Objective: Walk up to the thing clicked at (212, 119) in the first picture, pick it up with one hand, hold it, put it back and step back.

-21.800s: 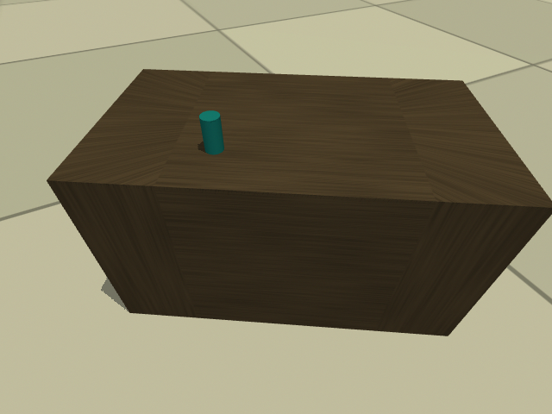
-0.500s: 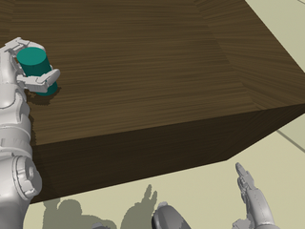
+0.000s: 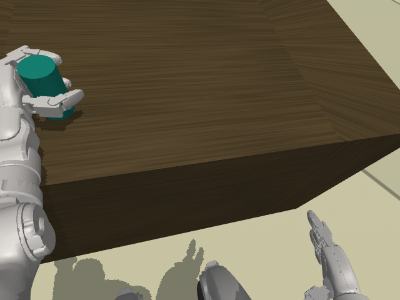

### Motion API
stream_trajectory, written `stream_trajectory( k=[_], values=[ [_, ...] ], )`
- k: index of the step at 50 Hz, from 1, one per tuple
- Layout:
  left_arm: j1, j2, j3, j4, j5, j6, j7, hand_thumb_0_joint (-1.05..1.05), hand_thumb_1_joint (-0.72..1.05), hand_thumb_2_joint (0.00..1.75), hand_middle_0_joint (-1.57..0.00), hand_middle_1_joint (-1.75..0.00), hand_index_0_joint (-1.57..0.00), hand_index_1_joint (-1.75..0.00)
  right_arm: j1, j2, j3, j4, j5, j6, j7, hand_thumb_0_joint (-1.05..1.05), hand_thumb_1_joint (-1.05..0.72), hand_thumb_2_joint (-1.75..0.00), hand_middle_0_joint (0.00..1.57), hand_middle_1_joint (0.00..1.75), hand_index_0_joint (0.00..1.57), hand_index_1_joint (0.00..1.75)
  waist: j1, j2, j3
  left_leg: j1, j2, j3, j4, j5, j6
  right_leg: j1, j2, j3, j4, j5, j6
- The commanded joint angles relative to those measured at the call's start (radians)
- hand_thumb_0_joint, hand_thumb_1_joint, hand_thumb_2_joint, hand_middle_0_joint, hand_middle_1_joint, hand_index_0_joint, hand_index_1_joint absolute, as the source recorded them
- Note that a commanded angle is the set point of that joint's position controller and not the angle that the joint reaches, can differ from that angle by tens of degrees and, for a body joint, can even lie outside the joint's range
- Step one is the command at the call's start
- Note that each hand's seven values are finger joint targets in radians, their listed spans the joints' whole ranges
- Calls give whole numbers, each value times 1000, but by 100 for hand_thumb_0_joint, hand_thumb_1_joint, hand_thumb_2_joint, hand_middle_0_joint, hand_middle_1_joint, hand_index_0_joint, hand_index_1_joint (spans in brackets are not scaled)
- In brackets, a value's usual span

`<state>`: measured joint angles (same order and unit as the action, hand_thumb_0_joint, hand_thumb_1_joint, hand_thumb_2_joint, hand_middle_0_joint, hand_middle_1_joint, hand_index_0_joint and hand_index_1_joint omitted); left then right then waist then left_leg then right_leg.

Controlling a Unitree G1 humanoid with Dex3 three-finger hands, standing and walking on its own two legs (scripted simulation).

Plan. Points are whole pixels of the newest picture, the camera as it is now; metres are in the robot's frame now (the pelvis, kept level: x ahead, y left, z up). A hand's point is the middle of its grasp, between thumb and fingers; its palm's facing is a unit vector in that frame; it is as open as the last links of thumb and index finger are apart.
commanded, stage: open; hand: left
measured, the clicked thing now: (49, 90) +0.55 +0.18 +0.08
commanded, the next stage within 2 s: withdraw in 0.26 s
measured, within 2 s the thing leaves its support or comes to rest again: neither
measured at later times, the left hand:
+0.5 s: hand (46, 83) +0.56 +0.18 +0.09, palm faces +0.12 -0.99 +0.01, open 17.3 cm
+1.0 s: hand out of the picture +0.52 +0.26 +0.18, palm faces +0.15 -0.97 -0.20, open 17.6 cm
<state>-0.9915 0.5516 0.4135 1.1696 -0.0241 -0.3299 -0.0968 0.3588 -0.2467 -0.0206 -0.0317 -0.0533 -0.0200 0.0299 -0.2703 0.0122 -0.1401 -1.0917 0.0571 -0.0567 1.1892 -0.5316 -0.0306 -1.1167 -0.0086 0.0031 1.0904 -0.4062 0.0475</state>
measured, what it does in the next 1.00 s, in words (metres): rises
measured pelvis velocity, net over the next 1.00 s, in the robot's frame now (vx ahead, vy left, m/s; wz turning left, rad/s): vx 0.04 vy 0.01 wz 0.00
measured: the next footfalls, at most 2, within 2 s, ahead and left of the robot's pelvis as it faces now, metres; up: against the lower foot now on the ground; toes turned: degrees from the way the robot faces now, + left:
none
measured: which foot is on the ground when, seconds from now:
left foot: down 0.00-1.00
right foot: down 0.00-1.00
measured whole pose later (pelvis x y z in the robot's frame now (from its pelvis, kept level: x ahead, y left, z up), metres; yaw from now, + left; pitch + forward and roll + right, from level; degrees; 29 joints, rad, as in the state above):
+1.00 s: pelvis +0.04 +0.01 +0.05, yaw +0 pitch +16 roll -2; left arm -0.83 0.60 0.36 1.02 0.00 -0.01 -0.17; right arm 0.39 -0.26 -0.03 0.11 0.04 0.05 0.02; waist -0.13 0.05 -0.16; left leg -0.70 0.05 -0.02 0.91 -0.48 -0.02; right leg -0.74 -0.02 0.02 0.84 -0.37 0.06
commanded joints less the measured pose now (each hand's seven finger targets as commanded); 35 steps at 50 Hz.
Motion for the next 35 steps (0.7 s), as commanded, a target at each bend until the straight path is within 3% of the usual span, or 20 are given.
stream_trajectory(
  k=[1,2,3,5,7,10,11,12,15,19,22,25,26,28,31,32,33,35],
  values=[
    [-476,203,6,-222,-7,-61,4,0,-49,33,-59,-53,-61,-52,19,-153,-109,-185,3,-49,-17,0,53,-5,5,5,5,5,-14,188,-538,318,-26,29,-146,338,26,322,29,-34,-90,268,-62],
    [-477,250,35,-229,-9,-64,10,0,-53,31,-57,-51,-58,-50,38,-171,-122,-174,1,-46,-19,0,53,-5,5,5,5,5,-14,194,-547,308,-25,28,-146,346,25,337,27,-35,-86,280,-62],
    [-508,240,28,-264,-11,-69,11,0,-56,28,-52,-47,-53,-46,20,-161,-113,-179,0,-46,-18,0,53,-5,5,5,5,5,-3,202,-557,308,-28,29,-148,340,24,340,27,-33,-87,274,-62],
    [-458,268,56,-190,-5,-61,15,0,-61,23,-44,-39,-45,-39,32,-157,-107,-161,-1,-41,-20,0,53,-5,5,5,5,5,-5,198,-544,301,-27,29,-144,343,27,340,26,-29,-87,274,-61],
    [-509,236,27,-258,-3,-75,16,0,-61,20,-36,-32,-37,-32,9,-144,-97,-184,0,-46,-20,0,53,-5,5,5,5,5,-8,209,-566,324,-26,28,-149,345,23,341,29,-33,-84,269,-64],
    [-487,254,36,-238,4,-78,19,0,-61,14,-27,-23,-27,-23,3,-152,-106,-183,-2,-43,-24,0,52,-6,5,5,5,5,-1,212,-576,311,-27,30,-148,347,23,357,27,-32,-79,275,-64],
    [-439,264,54,-165,5,-69,19,0,-61,12,-24,-20,-24,-20,15,-158,-104,-172,-2,-41,-24,0,52,-6,5,5,5,5,0,186,-559,305,-26,29,-147,343,25,354,29,-30,-82,272,-64],
    [-457,238,36,-186,1,-70,15,0,-61,10,-20,-17,-20,-17,4,-150,-104,-176,-1,-43,-24,0,52,-6,5,5,5,5,-13,203,-567,310,-26,31,-142,349,26,353,29,-27,-81,283,-63],
    [-464,245,34,-201,6,-69,11,0,-61,4,-11,-8,-11,-8,16,-155,-101,-183,-3,-38,-26,0,52,-6,5,5,5,5,-7,188,-555,297,-29,35,-145,343,28,350,27,-25,-90,282,-61],
    [-463,227,25,-207,-3,-72,0,0,-61,8,-5,-9,-6,-8,6,-153,-95,-187,0,-39,-22,0,54,-5,5,5,5,5,-11,212,-561,350,-17,23,-139,420,17,313,35,-38,-78,313,-69],
    [-490,307,71,-236,-8,-73,7,0,-61,8,-4,-10,-5,-9,5,-186,-125,-233,4,-33,-29,0,53,-5,5,5,5,5,-7,167,-612,309,-28,36,-143,386,30,418,26,-21,-89,344,-59],
    [-512,339,77,-276,-6,-63,11,0,-60,9,-3,-9,-4,-8,48,-167,-114,-181,4,-22,-33,0,53,-5,5,5,5,5,6,207,-614,345,-33,43,-159,373,30,433,21,-11,-104,329,-56],
    [-566,368,82,-360,-4,-66,12,0,-59,8,-3,-9,-4,-8,30,-169,-126,-193,9,-21,-36,0,53,-5,5,5,5,5,11,232,-649,371,-36,47,-163,369,29,448,17,-3,-115,326,-54],
    [-578,386,79,-376,-2,-47,9,0,-59,7,-3,-8,-5,-7,9,-177,-127,-213,14,-17,-42,0,52,-5,5,5,5,5,23,251,-678,421,-35,46,-184,395,22,477,21,-13,-120,335,-59],
    [-549,378,53,-333,2,7,-9,0,-59,6,-3,-8,-5,-7,19,-175,-122,-151,20,-5,-46,0,52,-6,5,5,5,5,32,275,-628,483,-28,39,-211,453,11,450,26,-21,-142,355,-65],
    [-553,357,30,-354,0,24,-21,0,-57,6,-3,-7,-5,-6,3,-151,-94,-151,25,-6,-45,0,52,-6,5,5,5,5,37,282,-628,508,-27,39,-215,479,11,460,26,-20,-149,370,-63],
    [-530,395,45,-331,6,45,-29,0,-58,5,-4,-7,-5,-6,18,-155,-91,-121,28,-2,-44,0,52,-6,5,5,5,5,51,287,-613,517,-26,39,-224,507,7,464,27,-22,-156,383,-65],
    [-503,351,21,-320,-8,86,-50,0,-61,3,-4,-6,-6,-5,-3,-141,-78,-113,37,0,-39,0,52,-6,5,5,5,5,69,261,-579,516,-27,44,-249,514,9,504,27,-24,-179,400,-63]
  ],
)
